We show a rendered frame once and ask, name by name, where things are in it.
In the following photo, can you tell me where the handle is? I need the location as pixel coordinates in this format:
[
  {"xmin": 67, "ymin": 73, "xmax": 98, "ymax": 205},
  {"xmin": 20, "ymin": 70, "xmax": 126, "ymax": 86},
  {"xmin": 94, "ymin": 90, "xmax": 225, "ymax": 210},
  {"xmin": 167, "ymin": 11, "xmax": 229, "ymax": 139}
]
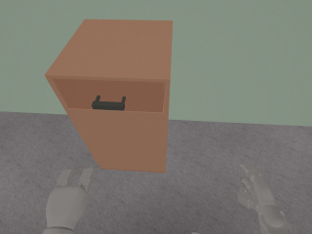
[{"xmin": 92, "ymin": 95, "xmax": 126, "ymax": 111}]

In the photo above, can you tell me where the cabinet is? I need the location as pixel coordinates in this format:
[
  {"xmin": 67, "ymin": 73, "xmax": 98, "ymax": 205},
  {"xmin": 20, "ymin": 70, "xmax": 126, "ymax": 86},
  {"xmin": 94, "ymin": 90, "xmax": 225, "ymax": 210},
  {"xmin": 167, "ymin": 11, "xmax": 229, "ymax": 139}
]
[{"xmin": 45, "ymin": 19, "xmax": 174, "ymax": 174}]

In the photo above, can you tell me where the robot left hand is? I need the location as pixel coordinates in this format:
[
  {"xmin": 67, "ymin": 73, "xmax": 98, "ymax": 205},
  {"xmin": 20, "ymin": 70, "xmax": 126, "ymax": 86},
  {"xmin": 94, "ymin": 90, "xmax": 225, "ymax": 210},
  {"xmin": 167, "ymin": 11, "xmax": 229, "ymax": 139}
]
[{"xmin": 45, "ymin": 165, "xmax": 100, "ymax": 229}]

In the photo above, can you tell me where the robot right hand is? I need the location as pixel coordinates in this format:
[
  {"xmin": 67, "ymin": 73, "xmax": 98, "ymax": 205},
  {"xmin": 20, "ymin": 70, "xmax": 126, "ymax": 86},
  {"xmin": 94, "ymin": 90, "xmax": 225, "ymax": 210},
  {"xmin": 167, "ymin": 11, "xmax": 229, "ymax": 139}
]
[{"xmin": 237, "ymin": 163, "xmax": 277, "ymax": 212}]

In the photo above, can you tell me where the drawer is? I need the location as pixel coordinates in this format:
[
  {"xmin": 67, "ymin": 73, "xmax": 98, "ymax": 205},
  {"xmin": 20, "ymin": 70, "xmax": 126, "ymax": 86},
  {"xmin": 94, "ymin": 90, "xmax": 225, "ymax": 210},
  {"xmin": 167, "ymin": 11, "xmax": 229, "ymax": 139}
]
[{"xmin": 53, "ymin": 77, "xmax": 165, "ymax": 113}]

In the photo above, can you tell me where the robot right forearm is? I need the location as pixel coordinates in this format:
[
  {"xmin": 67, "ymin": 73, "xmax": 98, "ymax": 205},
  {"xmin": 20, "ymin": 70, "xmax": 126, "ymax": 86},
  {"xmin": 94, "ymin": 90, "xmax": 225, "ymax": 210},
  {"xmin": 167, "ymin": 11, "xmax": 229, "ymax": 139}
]
[{"xmin": 257, "ymin": 205, "xmax": 292, "ymax": 234}]

